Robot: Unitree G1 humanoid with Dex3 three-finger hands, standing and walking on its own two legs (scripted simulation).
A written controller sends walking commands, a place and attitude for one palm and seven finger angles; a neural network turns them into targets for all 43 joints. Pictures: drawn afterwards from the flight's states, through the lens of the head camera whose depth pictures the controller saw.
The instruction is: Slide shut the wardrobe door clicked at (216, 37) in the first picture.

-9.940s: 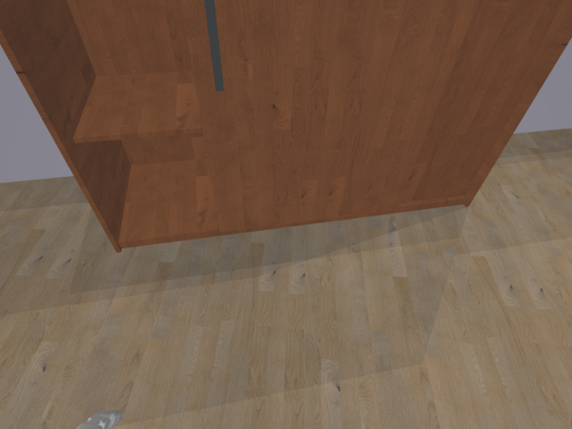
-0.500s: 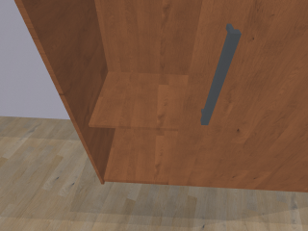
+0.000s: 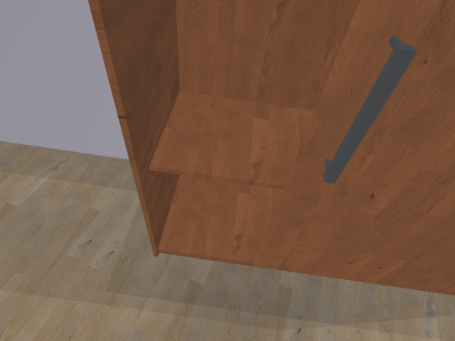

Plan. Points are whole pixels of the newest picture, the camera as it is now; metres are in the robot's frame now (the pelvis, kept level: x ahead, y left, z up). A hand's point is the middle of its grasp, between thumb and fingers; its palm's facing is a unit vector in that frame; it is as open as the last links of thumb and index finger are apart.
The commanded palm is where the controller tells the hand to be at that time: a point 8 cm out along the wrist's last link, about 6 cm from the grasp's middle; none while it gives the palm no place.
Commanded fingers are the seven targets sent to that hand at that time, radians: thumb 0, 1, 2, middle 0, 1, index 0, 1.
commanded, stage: come to a stop and stand still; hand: right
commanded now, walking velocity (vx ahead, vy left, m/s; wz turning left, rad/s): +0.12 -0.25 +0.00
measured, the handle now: (357, 121) +0.51 -0.22 +0.15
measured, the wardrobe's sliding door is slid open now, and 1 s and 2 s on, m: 0.43 0.43 0.43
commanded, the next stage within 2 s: none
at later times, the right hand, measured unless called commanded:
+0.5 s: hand out of the picture -0.03 -0.24 -0.18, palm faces +0.09 +0.96 -0.25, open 7.4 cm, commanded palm none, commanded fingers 0.00 -0.90 -0.90 0.20 0.30 0.20 0.30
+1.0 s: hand out of the picture -0.13 -0.25 -0.18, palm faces +0.08 +0.98 -0.18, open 7.4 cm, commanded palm none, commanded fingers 0.00 -0.90 -0.90 0.20 0.30 0.20 0.30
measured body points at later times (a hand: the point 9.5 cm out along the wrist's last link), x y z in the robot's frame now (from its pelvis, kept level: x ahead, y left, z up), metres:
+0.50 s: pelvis -0.03 -0.06 +0.00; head -0.03 -0.05 +0.45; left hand +0.05 +0.18 -0.15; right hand -0.04 -0.29 -0.16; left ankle -0.02 +0.11 -0.73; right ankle -0.03 -0.15 -0.73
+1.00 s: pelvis -0.08 -0.09 +0.00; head -0.09 -0.09 +0.45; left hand -0.05 +0.14 -0.15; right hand -0.13 -0.30 -0.16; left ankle -0.02 +0.10 -0.73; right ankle -0.03 -0.15 -0.73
